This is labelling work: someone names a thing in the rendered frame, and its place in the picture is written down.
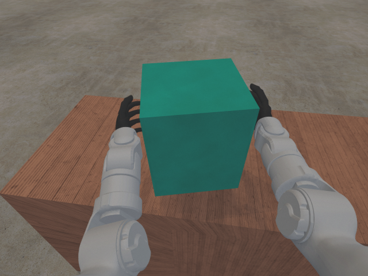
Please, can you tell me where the robot right upper arm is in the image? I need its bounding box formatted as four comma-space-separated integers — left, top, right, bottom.
275, 187, 368, 276

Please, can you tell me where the robot left hand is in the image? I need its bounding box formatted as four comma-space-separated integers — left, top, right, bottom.
116, 95, 142, 133

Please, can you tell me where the robot right forearm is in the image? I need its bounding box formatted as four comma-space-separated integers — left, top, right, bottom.
254, 117, 357, 230

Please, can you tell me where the robot left forearm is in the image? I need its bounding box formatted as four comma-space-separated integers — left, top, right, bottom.
78, 127, 143, 267

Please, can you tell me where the pedestal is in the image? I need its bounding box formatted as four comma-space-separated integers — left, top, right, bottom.
0, 95, 368, 276

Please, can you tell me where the carton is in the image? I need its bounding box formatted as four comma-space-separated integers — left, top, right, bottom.
139, 58, 260, 196

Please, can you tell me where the robot left upper arm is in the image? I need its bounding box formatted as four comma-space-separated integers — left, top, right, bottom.
75, 219, 151, 276

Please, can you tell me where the robot right hand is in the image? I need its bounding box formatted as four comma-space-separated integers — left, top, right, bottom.
250, 84, 272, 130

